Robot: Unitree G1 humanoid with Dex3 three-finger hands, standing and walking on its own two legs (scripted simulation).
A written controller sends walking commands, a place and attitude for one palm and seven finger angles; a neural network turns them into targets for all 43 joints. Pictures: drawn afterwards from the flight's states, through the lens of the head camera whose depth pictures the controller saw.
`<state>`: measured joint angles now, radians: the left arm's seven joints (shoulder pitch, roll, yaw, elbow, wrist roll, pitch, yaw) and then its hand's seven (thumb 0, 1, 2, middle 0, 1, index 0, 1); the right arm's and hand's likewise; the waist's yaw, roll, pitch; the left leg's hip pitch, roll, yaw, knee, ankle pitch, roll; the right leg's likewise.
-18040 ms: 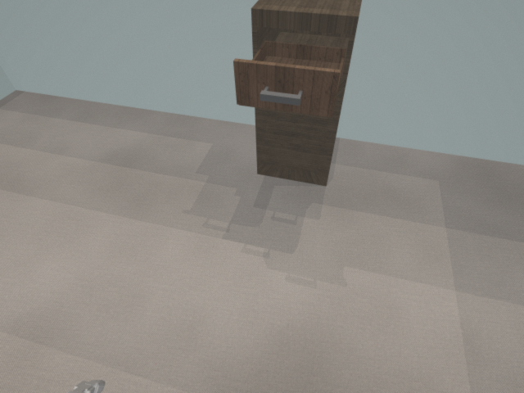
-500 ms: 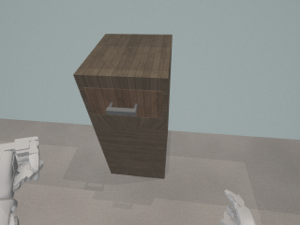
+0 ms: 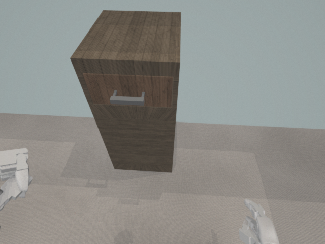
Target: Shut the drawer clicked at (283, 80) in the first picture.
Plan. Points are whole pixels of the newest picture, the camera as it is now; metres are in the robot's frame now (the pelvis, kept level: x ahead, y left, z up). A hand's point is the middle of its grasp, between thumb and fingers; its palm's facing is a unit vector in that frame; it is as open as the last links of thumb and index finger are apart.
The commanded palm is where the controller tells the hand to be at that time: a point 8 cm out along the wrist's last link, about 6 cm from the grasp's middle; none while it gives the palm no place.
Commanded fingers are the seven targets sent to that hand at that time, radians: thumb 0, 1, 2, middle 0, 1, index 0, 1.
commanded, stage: step back with the hand held close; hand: left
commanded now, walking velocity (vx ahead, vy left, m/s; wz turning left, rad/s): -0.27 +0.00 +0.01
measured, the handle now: (128, 96) +0.64 +0.19 -0.06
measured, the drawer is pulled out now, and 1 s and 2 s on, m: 0.00 0.00 0.00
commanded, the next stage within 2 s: stop stepping back and stand still in 1.06 s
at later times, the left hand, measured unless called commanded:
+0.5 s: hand (19, 203) +0.15 +0.24 +0.16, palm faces +0.40 -0.77 -0.49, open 3.3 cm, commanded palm +0.08 +0.28 +0.18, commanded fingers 0.00 0.90 0.90 -1.40 -1.60 -1.40 -1.60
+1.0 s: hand out of the picture +0.07 +0.19 +0.17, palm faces +0.21 -0.84 -0.50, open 3.3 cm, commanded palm +0.00 +0.25 +0.18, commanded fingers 0.00 0.90 0.90 -1.40 -1.60 -1.40 -1.60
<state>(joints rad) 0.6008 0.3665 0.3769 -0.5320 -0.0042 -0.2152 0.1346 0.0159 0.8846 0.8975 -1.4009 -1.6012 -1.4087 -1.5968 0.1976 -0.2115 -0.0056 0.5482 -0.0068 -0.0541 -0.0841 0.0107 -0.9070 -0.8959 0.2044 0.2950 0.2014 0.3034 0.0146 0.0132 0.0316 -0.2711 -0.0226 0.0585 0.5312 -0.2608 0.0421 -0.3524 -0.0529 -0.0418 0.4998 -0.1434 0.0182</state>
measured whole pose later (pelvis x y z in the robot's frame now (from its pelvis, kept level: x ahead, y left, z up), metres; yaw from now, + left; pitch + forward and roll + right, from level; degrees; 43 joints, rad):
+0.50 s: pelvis -0.04 -0.01 -0.01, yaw +2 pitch +1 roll -1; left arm 0.59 0.38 0.42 -0.60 0.01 -0.28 0.14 0.02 0.88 0.90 -1.40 -1.60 -1.41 -1.60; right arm 0.20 -0.21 -0.03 0.57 -0.01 -0.08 -0.07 0.01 -0.91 -0.90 0.21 0.30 0.20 0.30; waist -0.01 -0.02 0.05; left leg -0.43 -0.01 0.01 0.68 -0.30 0.03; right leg -0.45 0.02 0.03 0.58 -0.14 0.01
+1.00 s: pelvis -0.13 -0.03 +0.00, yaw -1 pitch +2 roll -3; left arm 0.63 0.46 0.38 -0.65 -0.04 -0.31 0.10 0.02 0.88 0.90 -1.40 -1.60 -1.41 -1.60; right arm 0.13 -0.17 0.01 0.58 -0.01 -0.09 -0.06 0.01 -0.90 -0.90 0.21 0.30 0.21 0.30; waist -0.03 0.01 0.03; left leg -0.51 0.07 -0.01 0.50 -0.08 0.00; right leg -0.20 0.10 0.03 0.49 -0.32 -0.02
